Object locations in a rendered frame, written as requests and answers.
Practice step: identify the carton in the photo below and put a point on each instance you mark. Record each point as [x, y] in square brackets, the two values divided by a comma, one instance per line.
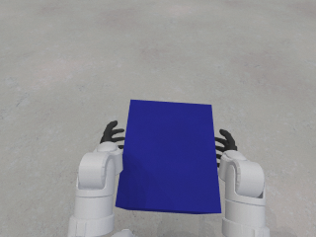
[169, 159]

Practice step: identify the robot right hand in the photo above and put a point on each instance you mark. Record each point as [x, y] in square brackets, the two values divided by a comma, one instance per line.
[229, 143]

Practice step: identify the robot left hand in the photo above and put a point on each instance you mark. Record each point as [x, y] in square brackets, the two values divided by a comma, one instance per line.
[109, 132]

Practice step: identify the left robot forearm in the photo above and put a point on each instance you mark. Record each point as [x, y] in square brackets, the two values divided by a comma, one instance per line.
[95, 187]

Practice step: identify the right robot forearm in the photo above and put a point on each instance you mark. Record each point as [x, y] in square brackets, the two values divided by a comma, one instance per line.
[245, 193]

